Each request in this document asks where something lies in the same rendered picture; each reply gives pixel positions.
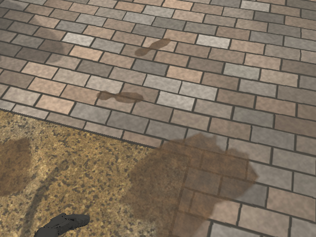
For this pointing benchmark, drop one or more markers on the left robot hand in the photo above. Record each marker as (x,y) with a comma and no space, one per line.
(62,223)

